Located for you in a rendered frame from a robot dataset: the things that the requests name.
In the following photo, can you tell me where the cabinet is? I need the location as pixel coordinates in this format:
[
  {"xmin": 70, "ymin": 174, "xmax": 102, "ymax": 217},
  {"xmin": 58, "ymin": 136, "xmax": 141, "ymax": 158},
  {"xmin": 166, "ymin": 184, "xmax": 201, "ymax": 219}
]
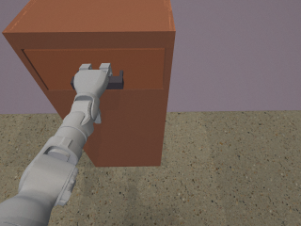
[{"xmin": 2, "ymin": 0, "xmax": 176, "ymax": 168}]

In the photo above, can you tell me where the left robot upper arm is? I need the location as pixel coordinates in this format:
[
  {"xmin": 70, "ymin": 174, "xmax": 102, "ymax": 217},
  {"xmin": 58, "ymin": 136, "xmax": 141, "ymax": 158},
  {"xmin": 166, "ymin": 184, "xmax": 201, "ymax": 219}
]
[{"xmin": 0, "ymin": 153, "xmax": 79, "ymax": 226}]

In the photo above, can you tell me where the left robot forearm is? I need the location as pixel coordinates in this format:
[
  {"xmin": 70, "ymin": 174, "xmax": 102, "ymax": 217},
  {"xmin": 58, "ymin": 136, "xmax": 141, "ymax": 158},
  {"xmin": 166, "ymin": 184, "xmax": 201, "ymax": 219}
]
[{"xmin": 18, "ymin": 92, "xmax": 100, "ymax": 193}]

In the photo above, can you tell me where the handle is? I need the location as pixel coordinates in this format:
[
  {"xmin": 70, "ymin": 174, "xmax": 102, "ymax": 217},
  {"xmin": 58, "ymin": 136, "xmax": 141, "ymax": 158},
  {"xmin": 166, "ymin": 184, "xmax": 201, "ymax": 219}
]
[{"xmin": 71, "ymin": 70, "xmax": 124, "ymax": 90}]

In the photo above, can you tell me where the drawer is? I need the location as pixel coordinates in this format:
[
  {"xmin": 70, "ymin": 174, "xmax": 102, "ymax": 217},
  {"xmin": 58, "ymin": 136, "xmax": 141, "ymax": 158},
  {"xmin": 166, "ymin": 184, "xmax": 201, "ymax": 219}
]
[{"xmin": 24, "ymin": 48, "xmax": 165, "ymax": 89}]

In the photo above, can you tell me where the robot left hand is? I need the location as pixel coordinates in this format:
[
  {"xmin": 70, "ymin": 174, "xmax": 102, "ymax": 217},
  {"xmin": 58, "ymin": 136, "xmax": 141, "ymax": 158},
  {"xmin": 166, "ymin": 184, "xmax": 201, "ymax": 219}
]
[{"xmin": 73, "ymin": 63, "xmax": 113, "ymax": 124}]

